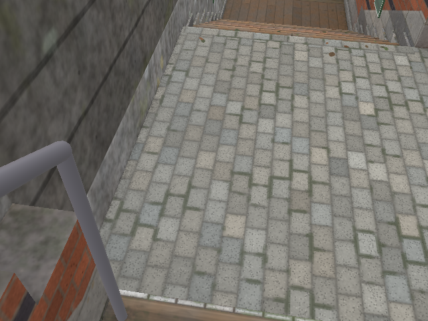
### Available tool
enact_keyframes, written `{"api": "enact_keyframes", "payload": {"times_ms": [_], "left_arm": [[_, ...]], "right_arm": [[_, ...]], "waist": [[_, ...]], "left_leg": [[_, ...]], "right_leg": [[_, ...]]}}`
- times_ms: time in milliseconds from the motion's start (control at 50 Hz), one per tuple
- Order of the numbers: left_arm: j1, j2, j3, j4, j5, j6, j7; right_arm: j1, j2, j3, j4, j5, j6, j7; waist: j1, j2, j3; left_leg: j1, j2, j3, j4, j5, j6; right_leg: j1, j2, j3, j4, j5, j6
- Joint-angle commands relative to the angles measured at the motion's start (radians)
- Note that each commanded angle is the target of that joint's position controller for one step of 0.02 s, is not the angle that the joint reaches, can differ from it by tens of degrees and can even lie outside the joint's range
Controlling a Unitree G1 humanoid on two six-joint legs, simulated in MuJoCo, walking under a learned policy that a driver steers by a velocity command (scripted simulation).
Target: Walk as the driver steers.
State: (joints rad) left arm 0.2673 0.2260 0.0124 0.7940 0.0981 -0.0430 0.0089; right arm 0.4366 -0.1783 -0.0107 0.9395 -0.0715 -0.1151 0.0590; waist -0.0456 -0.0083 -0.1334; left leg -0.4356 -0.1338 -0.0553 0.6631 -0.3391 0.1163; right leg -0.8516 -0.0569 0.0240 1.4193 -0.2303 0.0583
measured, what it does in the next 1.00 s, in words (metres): goes down: right foot 0.17 m lower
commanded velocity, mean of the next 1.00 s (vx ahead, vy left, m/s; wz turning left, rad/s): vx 0.44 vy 0.00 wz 0.10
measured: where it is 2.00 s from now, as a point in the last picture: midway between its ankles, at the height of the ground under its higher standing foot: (237, 319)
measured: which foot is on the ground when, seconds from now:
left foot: down 0.00-0.46, up 0.48-1.00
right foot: up 0.00-0.44, down 0.46-1.00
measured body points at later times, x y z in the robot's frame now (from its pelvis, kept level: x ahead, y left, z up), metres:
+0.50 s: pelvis +0.19 -0.09 -0.16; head +0.19 -0.10 +0.29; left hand +0.27 +0.16 -0.29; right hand +0.13 -0.32 -0.31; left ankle +0.04 +0.06 -0.63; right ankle +0.23 -0.18 -0.90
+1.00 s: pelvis +0.42 -0.11 -0.25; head +0.43 -0.12 +0.20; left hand +0.23 +0.04 -0.37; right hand +0.66 -0.27 -0.36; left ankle +0.62 +0.03 -0.95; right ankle +0.23 -0.18 -0.89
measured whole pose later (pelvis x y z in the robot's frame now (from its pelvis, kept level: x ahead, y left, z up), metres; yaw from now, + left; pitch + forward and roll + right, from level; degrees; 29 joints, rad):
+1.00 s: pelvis +0.42 -0.11 -0.25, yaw +2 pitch +1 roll -2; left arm 0.68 0.09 -0.03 1.09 0.03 -0.08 0.01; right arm -0.01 -0.18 0.01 0.89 -0.03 -0.05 0.07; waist 0.17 0.06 -0.02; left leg -0.61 0.06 0.00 0.56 0.44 0.03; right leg -0.09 0.11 -0.06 0.95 -0.86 -0.09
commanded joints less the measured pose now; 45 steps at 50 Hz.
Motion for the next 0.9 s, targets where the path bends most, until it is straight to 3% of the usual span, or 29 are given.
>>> {"api": "enact_keyframes", "payload": {"times_ms": [20,40,80,200,240,260,280,300,340,360,400,420,440,460,480,500,520,540,560,600,620,640,680,700,720,800,820,860,900], "left_arm": [[0.038,0.074,-0.005,-0.014,0.010,-0.001,-0.021],[-0.030,0.074,-0.008,-0.026,0.001,-0.003,-0.020],[0.002,0.050,-0.026,-0.003,0.007,-0.009,-0.013],[-0.076,0.033,-0.055,0.015,0.003,-0.039,-0.015],[-0.168,0.027,-0.061,0.039,0.034,-0.036,-0.037],[-0.204,0.024,-0.058,0.043,0.029,-0.040,-0.045],[-0.204,0.020,-0.059,0.047,0.023,-0.042,-0.056],[-0.176,0.019,-0.060,0.046,0.003,-0.037,-0.063],[-0.057,0.006,-0.052,0.043,0.012,-0.011,-0.083],[0.002,0.037,-0.045,0.053,0.018,-0.005,-0.080],[-0.011,0.088,-0.034,0.039,-0.022,-0.006,-0.074],[0.160,0.131,-0.012,0.121,-0.059,-0.015,-0.076],[0.401,0.219,0.036,0.207,-0.057,-0.035,-0.077],[0.588,0.269,0.070,0.285,-0.003,-0.048,-0.086],[0.479,0.321,0.067,0.224,0.015,-0.047,-0.100],[0.449,0.307,0.071,0.201,0.017,-0.037,-0.120],[0.347,0.242,0.065,0.198,-0.012,-0.034,-0.121],[0.297,0.055,0.030,0.197,-0.158,-0.006,-0.048],[0.233,0.015,0.000,0.187,-0.141,-0.006,-0.028],[0.213,0.010,-0.021,0.211,-0.083,-0.029,-0.011],[0.115,-0.051,-0.027,0.173,0.035,-0.090,-0.034],[0.110,0.016,-0.018,0.180,0.009,-0.127,-0.038],[0.242,0.084,-0.015,0.253,0.013,-0.142,-0.033],[0.235,0.132,0.008,0.212,-0.151,-0.074,-0.009],[0.271,0.124,0.010,0.209,-0.165,-0.048,-0.007],[0.494,0.028,0.005,0.254,-0.089,-0.025,0.027],[0.571,-0.086,-0.051,0.323,0.050,-0.089,0.019],[0.619,-0.101,-0.060,0.325,0.009,-0.105,0.028],[0.540,-0.065,-0.064,0.317,0.000,-0.089,-0.003]], "right_arm": [[0.063,-0.128,-0.018,0.023,-0.008,-0.022,-0.001],[0.072,-0.121,-0.011,0.023,0.008,-0.026,0.005],[0.108,-0.087,0.003,0.061,-0.004,-0.032,-0.001],[0.175,-0.077,0.009,0.095,-0.003,-0.027,-0.032],[0.315,0.047,0.035,0.141,0.014,-0.027,-0.074],[0.356,0.035,0.035,0.152,0.017,-0.023,-0.084],[0.288,0.016,0.041,0.111,0.028,-0.020,-0.087],[0.182,-0.028,0.037,0.072,0.013,-0.011,-0.072],[0.047,-0.111,0.032,0.027,-0.028,0.000,-0.017],[0.013,-0.125,0.028,0.007,-0.018,-0.006,-0.006],[-0.026,-0.158,0.023,-0.011,-0.005,-0.006,-0.010],[-0.099,-0.206,0.016,-0.022,-0.007,0.004,0.003],[-0.056,-0.206,0.013,0.013,-0.031,0.018,0.039],[0.143,-0.113,0.011,0.096,-0.017,0.008,0.074],[0.298,-0.009,0.013,0.083,0.006,0.006,0.081],[0.264,-0.053,0.018,0.011,0.023,0.019,0.068],[0.076,-0.115,0.010,-0.069,0.032,0.032,0.036],[-0.114,-0.109,-0.019,-0.039,0.047,0.065,-0.076],[-0.151,-0.077,-0.003,-0.070,0.037,0.102,-0.097],[-0.173,-0.008,0.009,-0.069,0.042,0.130,-0.073],[0.007,0.037,0.055,-0.061,-0.023,0.061,0.013],[-0.033,-0.033,0.020,-0.023,-0.044,0.045,0.056],[-0.168,-0.061,0.024,-0.078,-0.045,0.051,0.079],[-0.222,-0.072,-0.008,-0.087,0.028,0.093,-0.020],[-0.233,-0.079,-0.006,-0.079,0.047,0.112,-0.050],[-0.483,-0.071,-0.027,-0.127,0.038,0.102,-0.054],[-0.439,-0.020,0.038,-0.125,-0.074,0.048,0.024],[-0.558,-0.050,0.021,-0.138,-0.053,0.029,0.047],[-0.581,-0.037,0.031,-0.163,-0.022,0.026,0.048]], "waist": [[0.005,0.059,0.105],[-0.024,0.054,0.115],[-0.026,0.119,0.111],[-0.068,0.103,0.112],[-0.159,0.104,0.187],[-0.169,0.116,0.198],[-0.142,0.065,0.166],[-0.079,0.036,0.188],[0.044,0.120,0.210],[0.081,0.107,0.223],[0.084,0.034,0.274],[0.162,0.012,0.257],[0.221,-0.003,0.178],[0.212,-0.171,0.032],[0.036,-0.234,-0.039],[0.083,-0.190,-0.104],[0.123,-0.151,0.039],[0.073,0.006,0.073],[0.046,-0.013,0.182],[-0.032,0.021,0.323],[-0.033,0.004,0.325],[-0.004,-0.030,0.303],[0.038,-0.066,0.223],[-0.034,0.012,0.141],[-0.002,-0.011,0.127],[0.144,-0.035,0.269],[0.175,-0.109,0.291],[0.214,0.005,0.207],[0.163,-0.041,0.217]], "left_leg": [[0.085,0.250,-0.401,-0.163,-0.097,0.192],[0.114,0.253,-0.420,-0.165,-0.133,0.215],[0.157,0.274,-0.495,-0.105,-0.097,0.234],[0.265,0.278,-0.524,0.041,0.240,0.257],[0.468,0.250,-0.505,0.182,0.078,0.204],[0.456,0.243,-0.511,0.217,0.038,0.207],[0.256,0.190,-0.444,0.233,-0.043,0.188],[-0.094,0.145,-0.339,0.184,-0.157,0.149],[-0.634,0.111,-0.280,0.109,-0.378,0.140],[-0.647,0.116,-0.306,0.150,-0.399,0.133],[-0.419,0.137,-0.354,0.306,-0.350,0.124],[-0.296,0.166,-0.391,0.487,-0.267,0.099],[-0.235,0.139,-0.353,0.722,-0.024,0.063],[-0.355,-0.015,-0.214,1.266,-0.146,-0.010],[-0.688,-0.050,-0.081,1.582,-0.372,-0.036],[-0.864,-0.043,-0.085,1.674,-0.344,-0.067],[-1.084,0.020,-0.096,1.638,-0.214,-0.089],[-0.904,0.105,-0.034,1.476,-0.254,-0.067],[-0.792,0.136,-0.034,1.319,-0.201,-0.058],[-0.647,0.176,-0.058,1.004,0.106,-0.067],[-0.558,0.210,-0.095,0.726,0.581,-0.008],[-0.475,0.192,-0.036,0.613,0.692,-0.001],[-0.556,0.214,-0.014,0.657,0.674,-0.003],[-0.361,0.220,0.009,0.527,0.657,-0.069],[-0.350,0.219,0.028,0.513,0.576,-0.080],[-0.682,0.239,-0.021,0.245,0.650,-0.081],[-0.944,0.240,-0.149,0.145,0.834,-0.070],[-0.847,0.231,-0.044,-0.025,0.903,-0.067],[-0.341,0.203,0.070,0.042,0.896,-0.070]], "right_leg": [[-0.112,-0.019,0.011,0.013,-0.001,-0.002],[-0.122,-0.015,-0.007,-0.107,-0.057,0.003],[-0.146,-0.017,0.018,-0.047,-0.091,-0.010],[-0.197,-0.002,0.005,-0.176,-0.144,-0.016],[-0.439,-0.072,0.105,-0.460,0.278,-0.011],[-0.458,-0.065,0.075,-0.541,0.343,-0.026],[-0.242,-0.059,0.044,-0.688,0.543,-0.041],[0.124,-0.052,-0.011,-0.817,0.705,-0.068],[0.708,0.020,-0.136,-0.532,0.507,-0.032],[0.771,0.011,-0.114,-0.517,0.400,-0.011],[0.721,0.004,-0.089,-0.825,0.305,-0.027],[0.806,-0.030,-0.043,-1.025,0.365,-0.060],[0.950,-0.025,-0.071,-1.042,0.357,-0.111],[1.176,-0.105,0.020,-0.842,0.599,-0.278],[1.286,-0.217,0.217,-0.683,1.090,-0.376],[1.334,-0.328,0.445,-0.792,1.004,-0.476],[1.214,-0.403,0.614,-0.919,0.390,-0.517],[1.006,-0.441,0.434,-1.023,0.200,-0.403],[0.753,-0.338,0.369,-1.049,0.053,-0.351],[0.405,-0.207,0.254,-1.050,-0.039,-0.253],[0.193,-0.103,0.201,-1.085,-0.033,-0.267],[0.125,-0.084,0.152,-1.082,-0.158,-0.287],[0.259,-0.102,0.230,-1.053,-0.188,-0.303],[0.398,-0.154,0.273,-1.041,0.220,-0.264],[0.462,-0.157,0.246,-1.012,0.398,-0.251],[0.833,-0.118,0.280,-0.875,0.122,-0.280],[0.964,-0.138,0.328,-0.760,0.075,-0.289],[0.943,-0.107,0.275,-0.726,0.105,-0.259],[0.490,-0.045,0.195,-0.762,0.106,-0.248]]}}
